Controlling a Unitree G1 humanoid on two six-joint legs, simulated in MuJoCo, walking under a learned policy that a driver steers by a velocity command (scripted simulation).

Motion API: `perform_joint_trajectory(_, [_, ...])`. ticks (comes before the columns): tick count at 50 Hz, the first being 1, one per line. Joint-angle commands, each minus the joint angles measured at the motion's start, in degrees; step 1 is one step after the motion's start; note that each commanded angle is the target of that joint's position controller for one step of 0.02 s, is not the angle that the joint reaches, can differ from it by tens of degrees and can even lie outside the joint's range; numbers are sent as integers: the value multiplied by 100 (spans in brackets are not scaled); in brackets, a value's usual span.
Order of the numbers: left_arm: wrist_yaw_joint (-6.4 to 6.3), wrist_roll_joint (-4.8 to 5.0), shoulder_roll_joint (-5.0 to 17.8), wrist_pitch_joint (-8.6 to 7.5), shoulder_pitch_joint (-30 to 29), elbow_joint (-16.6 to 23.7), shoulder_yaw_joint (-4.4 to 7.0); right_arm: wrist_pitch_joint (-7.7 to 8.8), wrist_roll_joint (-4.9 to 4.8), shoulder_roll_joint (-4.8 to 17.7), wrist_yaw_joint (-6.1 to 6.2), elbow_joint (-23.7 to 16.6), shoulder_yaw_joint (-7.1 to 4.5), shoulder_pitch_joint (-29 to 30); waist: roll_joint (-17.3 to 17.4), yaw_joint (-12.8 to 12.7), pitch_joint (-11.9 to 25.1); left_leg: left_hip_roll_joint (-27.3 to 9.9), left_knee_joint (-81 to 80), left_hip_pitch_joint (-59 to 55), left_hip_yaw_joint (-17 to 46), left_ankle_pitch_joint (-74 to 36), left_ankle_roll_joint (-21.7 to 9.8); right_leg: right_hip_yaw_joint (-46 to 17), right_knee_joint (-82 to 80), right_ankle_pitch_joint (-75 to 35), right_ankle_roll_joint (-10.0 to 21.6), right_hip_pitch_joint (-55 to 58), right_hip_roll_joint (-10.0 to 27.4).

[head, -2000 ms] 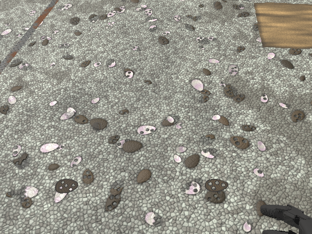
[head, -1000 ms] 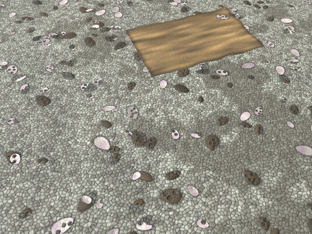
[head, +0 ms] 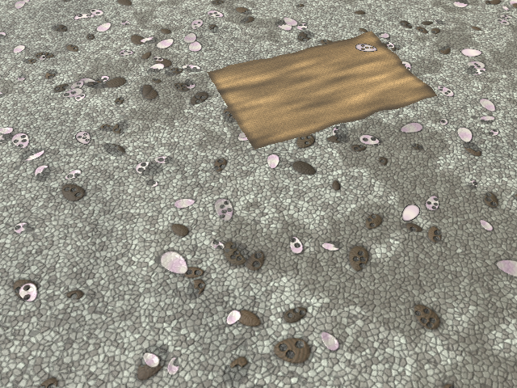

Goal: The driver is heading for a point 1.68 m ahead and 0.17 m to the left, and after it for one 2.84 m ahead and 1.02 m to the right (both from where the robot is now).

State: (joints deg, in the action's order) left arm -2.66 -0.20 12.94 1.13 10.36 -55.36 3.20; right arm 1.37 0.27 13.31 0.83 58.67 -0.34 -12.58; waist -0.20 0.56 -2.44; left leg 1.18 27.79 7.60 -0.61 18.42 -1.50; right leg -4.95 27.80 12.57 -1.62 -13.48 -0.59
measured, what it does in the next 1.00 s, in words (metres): walks ahead: right foot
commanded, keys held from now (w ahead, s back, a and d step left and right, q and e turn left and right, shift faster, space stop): no key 0.46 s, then w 0.54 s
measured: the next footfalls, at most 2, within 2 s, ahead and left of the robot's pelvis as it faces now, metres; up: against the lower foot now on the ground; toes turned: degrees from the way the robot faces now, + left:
right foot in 0.78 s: +0.13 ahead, -0.15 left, +0.00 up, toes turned -2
left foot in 1.28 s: +0.51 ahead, +0.08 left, +0.00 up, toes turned +3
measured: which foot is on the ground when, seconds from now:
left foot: down 0.00-0.78, up 0.80-1.00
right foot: down 0.00-0.52, up 0.54-0.76, down 0.78-1.00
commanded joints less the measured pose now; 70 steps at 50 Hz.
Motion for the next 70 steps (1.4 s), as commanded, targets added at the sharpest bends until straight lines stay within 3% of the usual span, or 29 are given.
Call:
perform_joint_trajectory(1, [-23, 3, 595, -61, -13, 67, 97, 43, -1, 625, 24, -124, -105, -163, 36, -3, 84, -344, -732, 653, 352, -703, -87, -113, -238, -1134, 176, 545, 161])
perform_joint_trajectory(23, [-48, 24, 512, -66, 153, -702, -48, 19, -6, 451, 38, 96, -47, -705, 48, -30, -14, -296, -822, 577, 336, -917, -120, -21, -353, -980, 134, 392, 165])
perform_joint_trajectory(25, [-55, 39, 417, -54, 225, -771, -74, -6, -38, 534, 67, 163, -85, -873, 232, 15, 21, -320, -1085, 554, 488, 735, -255, 294, -59, 220, 137, 236, -101])
perform_joint_trajectory(27, [-30, 70, 486, -139, -98, -598, -61, -15, -123, 980, 116, 94, -233, -1010, 795, 188, -413, -1101, -1741, 529, 1632, 2708, -805, 657, 918, 1275, 186, -816, -284])
perform_joint_trajectory(28, [12, 87, 470, -240, -341, -445, -78, 25, -135, 1158, 133, 62, -312, -1041, 989, 262, -693, -1716, -2076, 589, 2373, 2965, -1140, 589, 1492, 1178, 254, -1254, -18])
perform_joint_trajectory(30, [115, 156, 498, -418, -537, -314, -52, 160, -67, 1035, 130, 25, -333, -1106, 815, 274, -977, -2192, -2237, 96, 2877, 2243, -1447, 307, 2422, 1486, 368, -2303, 408])
perform_joint_trajectory(32, [212, 203, 493, -571, -493, -293, -36, 230, -139, 872, 94, -57, -327, -1070, 534, 197, -847, -2006, -2076, -487, 2394, 1391, -1254, 292, 2117, 1403, 455, -2606, 609])
perform_joint_trajectory(35, [302, 221, 383, -697, -501, -286, -38, 196, -193, 993, 51, -139, -367, -995, 630, 102, -477, -1429, -1802, -24, 1348, 561, -962, 792, 816, 809, 384, -1194, 321])
perform_joint_trajectory(38, [289, 225, 549, -629, 799, -764, 108, 176, -204, 1014, 21, -232, -351, -859, 484, -518, -39, -1012, -861, 1207, 842, -84, -746, 1144, 112, -74, 315, 1129, -194])
perform_joint_trajectory(39, [245, 222, 824, -625, 1428, -873, 210, 223, -175, 781, -4, -325, -270, -673, -58, -848, 190, -654, 483, 1702, 363, -566, -458, 277, -316, 266, 546, 1876, 402])
perform_joint_trajectory(40, [217, 186, 1559, -622, 2202, -932, 352, 329, -89, 265, -20, -602, -133, -640, -1675, -936, 675, 41, 2707, 2943, -323, 470, -18, -2296, -1228, 1121, 1339, 2785, 1916])
perform_joint_trajectory(41, [296, 55, 1319, -722, 2166, -978, 234, 420, -213, 373, -7, -717, -180, -508, -1390, -834, 677, 127, 4000, 3541, 466, 1324, -69, -3838, -1847, 2030, 1818, 2561, 2406])
perform_joint_trajectory(42, [329, 64, 1062, -806, 1518, -786, 129, 495, -366, 597, -41, -787, -230, -398, -856, -557, 67, -273, 4509, 4059, 703, 903, -252, -3319, -1842, 2277, 1705, 2153, 2361])
perform_joint_trajectory(43, [372, 76, 788, -844, 1025, -604, 39, 535, -370, 686, -75, -779, -252, -346, -621, -391, -178, -540, 4478, 4037, 629, 301, -356, -2541, -1883, 1901, 1477, 1784, 2045])
perform_joint_trajectory(46, [413, 19, 505, -795, 724, -470, -96, 486, -192, 737, -105, -716, -366, -353, -506, -120, -284, -894, 3657, 3380, 412, -682, -302, -940, -2040, -10, 1082, 1123, 1368])
perform_joint_trajectory(49, [313, 2, 683, -748, 1138, -562, -87, 383, -138, 525, -138, -853, -346, 11, -346, -157, -297, -897, 3125, 3518, 166, -1109, -50, -387, -2113, -1346, 1201, 1121, 1245])
perform_joint_trajectory(52, [217, -7, 792, -697, 1206, -498, -82, 382, -129, 373, -146, -1193, -276, 846, -274, -297, -419, -806, 1884, 3486, 32, -1720, 100, -40, -2233, -1683, 1209, 969, 1141])
perform_joint_trajectory(56, [170, 65, 855, -670, 1613, -549, -48, 412, -173, 320, -240, -1456, -207, 1651, -312, -506, -570, -557, 739, 3089, -171, -2273, 46, 185, -2353, -1572, 1193, 1105, 1190])
perform_joint_trajectory(59, [150, 115, 878, -608, 1707, -594, 2, 456, -195, 408, -341, -1624, -214, 1903, -341, -402, -594, -505, 330, 3105, -65, -2072, -168, 237, -2068, -2041, 1127, 1755, 1456])
perform_joint_trajectory(61, [142, 92, 1004, -553, 1563, -533, 61, 482, -191, 608, -378, -1602, -297, 1612, -476, -120, -265, -310, 244, 2536, -156, -1707, -347, 300, -1535, -3366, 1013, 2097, 1550])
perform_joint_trajectory(62, [141, 62, 1084, -511, 1483, -497, 93, 479, -190, 780, -364, -1501, -384, 1172, -625, 141, 107, -109, 321, 1885, -287, -1511, -453, 354, -973, -4442, 953, 2179, 1526])
perform_joint_trajectory(63, [145, 21, 1039, -453, 1375, -450, 77, 460, -203, 1004, -329, -1223, -521, 238, -637, 621, 668, 91, 289, 710, -431, -1484, -608, 537, 131, -5075, 822, 1961, 1300])
perform_joint_trajectory(64, [159, -31, 911, -443, 1341, -331, 6, 428, -172, 1287, -270, -956, -631, -825, -428, 1035, 1371, -516, 488, -1100, 247, -1428, -889, 629, 1689, -4019, 662, 768, 1064])
perform_joint_trajectory(65, [248, -5, 67, -558, 2140, -262, -220, 405, -28, 1801, -259, -759, -750, -1486, 1113, 645, 2399, -2071, -66, -3249, 3187, 99, -1878, 652, 4118, -675, 284, -1542, -66])
perform_joint_trajectory(66, [299, 101, 278, -751, 1968, -362, -190, 403, -44, 1349, -273, -756, -596, -1361, 1215, 703, 2614, -2336, -1099, -3251, 4623, 478, -1922, -264, 5022, 1856, 374, -2225, -272])
perform_joint_trajectory(67, [327, 279, 760, -865, 1344, -114, -53, 432, -90, 1079, -269, -805, -507, -790, 1031, 571, 1550, -2155, -1207, -2423, 3763, 413, -1579, -236, 5330, 1629, 487, -2773, 85])
perform_joint_trajectory(68, [292, 310, 863, -915, 915, 17, -36, 460, -89, 875, -271, -933, -438, -229, 491, 395, 953, -1960, -1334, -1413, 2873, -170, -1392, -67, 5104, 1076, 542, -2676, 424])
perform_joint_trajectory(69, [236, 245, 826, -900, 738, 52, 2, 496, -35, 727, -302, -961, -396, 120, 160, 184, 583, -1749, -1506, -540, 2238, -759, -1274, 31, 4696, 654, 534, -2414, 666])
perform_joint_trajectory(70, [198, 177, 750, -815, 839, 26, 41, 533, 17, 555, -328, -954, -342, 298, 237, -46, 446, -1503, -1679, 11, 1740, -1086, -1159, 4, 4393, 409, 541, -2011, 861])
